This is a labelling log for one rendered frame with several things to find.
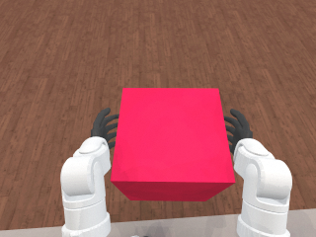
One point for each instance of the right robot forearm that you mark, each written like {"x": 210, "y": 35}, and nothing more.
{"x": 266, "y": 191}

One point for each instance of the robot right hand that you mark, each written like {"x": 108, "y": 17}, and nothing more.
{"x": 241, "y": 130}

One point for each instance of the robot left hand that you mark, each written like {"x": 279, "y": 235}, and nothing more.
{"x": 101, "y": 129}

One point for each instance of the carton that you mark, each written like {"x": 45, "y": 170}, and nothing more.
{"x": 171, "y": 145}

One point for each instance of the left robot forearm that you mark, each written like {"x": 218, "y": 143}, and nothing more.
{"x": 83, "y": 190}

